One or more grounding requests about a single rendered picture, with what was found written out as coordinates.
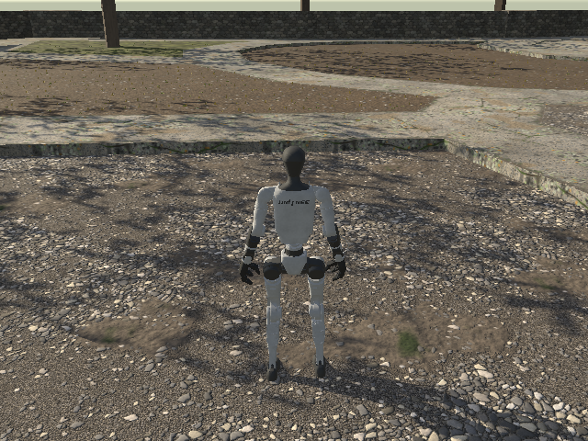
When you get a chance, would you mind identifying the robot left upper arm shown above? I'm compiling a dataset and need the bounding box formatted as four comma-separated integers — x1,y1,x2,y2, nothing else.
251,186,275,237

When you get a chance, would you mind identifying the robot right upper arm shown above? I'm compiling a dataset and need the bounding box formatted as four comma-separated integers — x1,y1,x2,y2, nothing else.
313,186,337,237

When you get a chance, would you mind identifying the robot head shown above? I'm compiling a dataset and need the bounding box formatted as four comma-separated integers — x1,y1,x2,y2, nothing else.
278,146,310,191

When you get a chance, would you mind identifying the right robot shin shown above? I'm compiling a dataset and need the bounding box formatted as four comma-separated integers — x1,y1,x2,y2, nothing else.
311,303,325,365

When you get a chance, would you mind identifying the right robot forearm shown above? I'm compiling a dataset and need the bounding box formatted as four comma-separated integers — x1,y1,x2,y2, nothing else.
327,223,345,262

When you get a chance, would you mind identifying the left robot hand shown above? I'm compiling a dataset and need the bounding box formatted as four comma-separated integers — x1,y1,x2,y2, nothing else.
239,261,260,285

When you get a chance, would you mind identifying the left robot forearm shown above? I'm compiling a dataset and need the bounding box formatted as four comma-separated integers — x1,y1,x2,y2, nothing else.
242,224,260,265

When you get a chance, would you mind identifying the right robot hand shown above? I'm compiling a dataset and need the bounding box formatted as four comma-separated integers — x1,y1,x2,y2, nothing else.
325,259,346,281

